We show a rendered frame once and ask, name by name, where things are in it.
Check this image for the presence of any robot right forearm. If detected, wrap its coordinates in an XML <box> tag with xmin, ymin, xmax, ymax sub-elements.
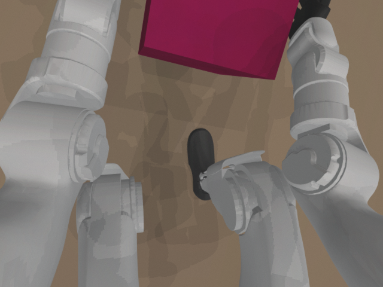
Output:
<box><xmin>287</xmin><ymin>17</ymin><xmax>369</xmax><ymax>154</ymax></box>

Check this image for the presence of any robot right upper arm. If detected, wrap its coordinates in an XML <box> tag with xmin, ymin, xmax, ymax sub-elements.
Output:
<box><xmin>282</xmin><ymin>132</ymin><xmax>383</xmax><ymax>287</ymax></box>

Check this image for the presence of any robot right hand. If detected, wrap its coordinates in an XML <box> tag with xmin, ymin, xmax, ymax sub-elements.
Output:
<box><xmin>288</xmin><ymin>0</ymin><xmax>331</xmax><ymax>39</ymax></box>

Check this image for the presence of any carton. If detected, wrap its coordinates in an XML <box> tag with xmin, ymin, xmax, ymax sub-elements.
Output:
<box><xmin>138</xmin><ymin>0</ymin><xmax>299</xmax><ymax>80</ymax></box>

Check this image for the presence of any robot left forearm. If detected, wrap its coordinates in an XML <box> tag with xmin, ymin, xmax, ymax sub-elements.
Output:
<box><xmin>0</xmin><ymin>0</ymin><xmax>121</xmax><ymax>126</ymax></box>

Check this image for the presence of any right robot thigh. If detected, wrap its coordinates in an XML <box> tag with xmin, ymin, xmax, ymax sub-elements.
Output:
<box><xmin>218</xmin><ymin>161</ymin><xmax>310</xmax><ymax>287</ymax></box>

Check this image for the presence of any right robot foot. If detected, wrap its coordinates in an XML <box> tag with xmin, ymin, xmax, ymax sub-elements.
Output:
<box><xmin>187</xmin><ymin>128</ymin><xmax>215</xmax><ymax>200</ymax></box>

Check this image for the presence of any robot left upper arm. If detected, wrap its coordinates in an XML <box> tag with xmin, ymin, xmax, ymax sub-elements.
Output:
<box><xmin>0</xmin><ymin>101</ymin><xmax>109</xmax><ymax>287</ymax></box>

